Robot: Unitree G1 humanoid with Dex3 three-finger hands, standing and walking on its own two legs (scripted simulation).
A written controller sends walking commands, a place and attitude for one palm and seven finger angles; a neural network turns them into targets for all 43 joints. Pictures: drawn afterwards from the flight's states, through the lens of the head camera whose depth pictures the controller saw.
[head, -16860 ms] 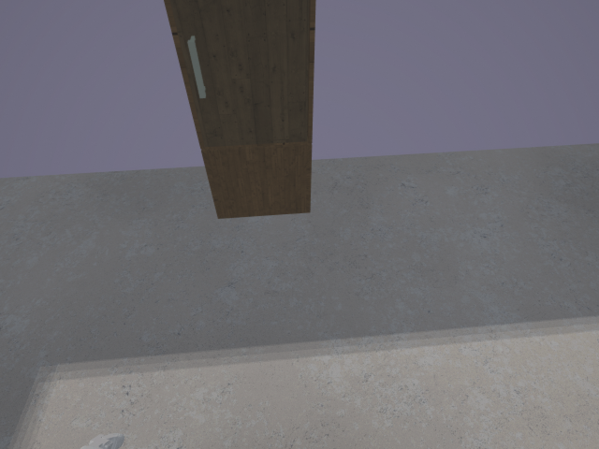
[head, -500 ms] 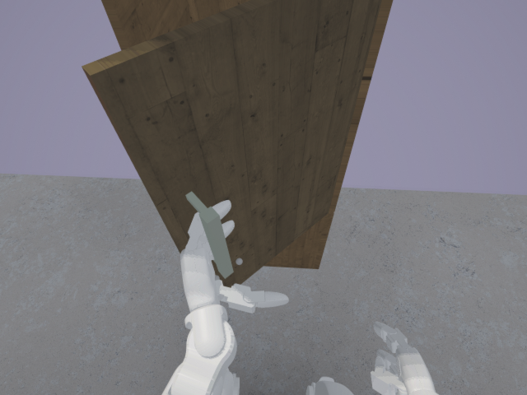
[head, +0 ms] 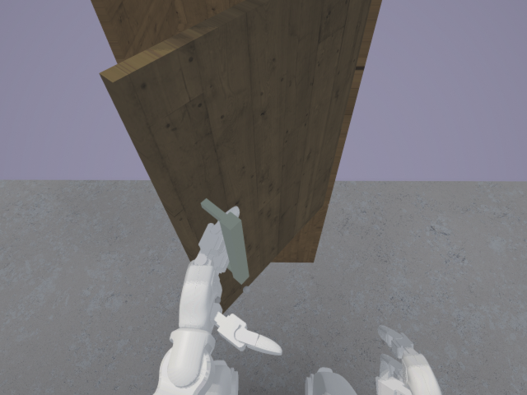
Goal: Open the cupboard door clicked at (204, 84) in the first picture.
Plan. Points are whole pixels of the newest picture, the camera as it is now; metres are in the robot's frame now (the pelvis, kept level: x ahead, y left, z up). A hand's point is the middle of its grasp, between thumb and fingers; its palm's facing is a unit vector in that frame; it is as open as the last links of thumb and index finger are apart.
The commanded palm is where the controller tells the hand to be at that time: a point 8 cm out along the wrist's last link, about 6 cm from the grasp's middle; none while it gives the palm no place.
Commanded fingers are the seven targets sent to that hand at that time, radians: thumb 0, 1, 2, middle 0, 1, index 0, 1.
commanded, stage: slide the hand sideways off the handle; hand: left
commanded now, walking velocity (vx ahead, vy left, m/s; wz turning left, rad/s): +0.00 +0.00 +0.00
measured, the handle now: (227, 245) +0.32 +0.07 +0.06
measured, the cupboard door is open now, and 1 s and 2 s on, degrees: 50 47 47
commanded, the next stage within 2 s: draw the hand back to the body in 0.70 s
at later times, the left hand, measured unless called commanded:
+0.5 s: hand (206, 319) +0.22 +0.08 +0.05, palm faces -0.03 -1.00 -0.03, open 16.1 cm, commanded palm +0.18 +0.16 +0.05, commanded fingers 0.00 -0.50 0.30 -0.15 -0.30 -0.15 -0.30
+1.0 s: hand (160, 331) +0.20 +0.13 +0.08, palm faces -0.01 -1.00 -0.06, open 16.3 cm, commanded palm +0.17 +0.19 +0.09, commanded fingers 0.00 -0.50 0.30 -0.15 -0.30 -0.15 -0.30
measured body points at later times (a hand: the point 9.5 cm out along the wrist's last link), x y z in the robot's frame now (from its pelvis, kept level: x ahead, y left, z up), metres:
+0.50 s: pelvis +0.01 -0.02 -0.01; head +0.08 -0.03 +0.44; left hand +0.22 +0.14 +0.05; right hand +0.21 -0.24 -0.09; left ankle +0.03 +0.12 -0.65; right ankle +0.01 -0.11 -0.65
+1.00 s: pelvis +0.01 -0.01 -0.01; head +0.06 -0.02 +0.44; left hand +0.19 +0.19 +0.08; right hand +0.20 -0.23 -0.08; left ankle +0.03 +0.12 -0.65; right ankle +0.01 -0.11 -0.65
